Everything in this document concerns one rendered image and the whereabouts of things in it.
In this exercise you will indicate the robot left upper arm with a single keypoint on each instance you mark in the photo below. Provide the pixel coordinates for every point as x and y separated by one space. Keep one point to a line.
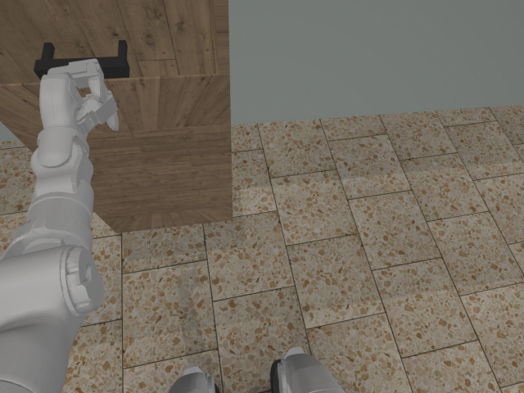
44 297

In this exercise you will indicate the left robot hand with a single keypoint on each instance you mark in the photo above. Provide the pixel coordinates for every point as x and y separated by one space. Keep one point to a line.
61 104

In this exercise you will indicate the drawer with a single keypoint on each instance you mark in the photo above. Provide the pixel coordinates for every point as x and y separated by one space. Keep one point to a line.
164 37

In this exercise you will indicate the robot right thigh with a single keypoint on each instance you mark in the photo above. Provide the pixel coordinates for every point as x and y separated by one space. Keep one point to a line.
303 373

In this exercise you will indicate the handle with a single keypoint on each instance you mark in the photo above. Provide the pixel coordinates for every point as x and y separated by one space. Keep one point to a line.
113 67

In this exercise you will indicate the cabinet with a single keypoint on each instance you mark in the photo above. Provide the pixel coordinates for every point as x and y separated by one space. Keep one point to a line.
170 162

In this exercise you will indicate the robot left thigh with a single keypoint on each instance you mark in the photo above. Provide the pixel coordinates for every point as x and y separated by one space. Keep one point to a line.
194 383

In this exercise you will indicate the left robot forearm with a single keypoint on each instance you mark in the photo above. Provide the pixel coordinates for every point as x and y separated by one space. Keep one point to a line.
61 208

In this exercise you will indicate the robot thigh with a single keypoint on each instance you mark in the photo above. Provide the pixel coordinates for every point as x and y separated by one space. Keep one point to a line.
303 373
194 383

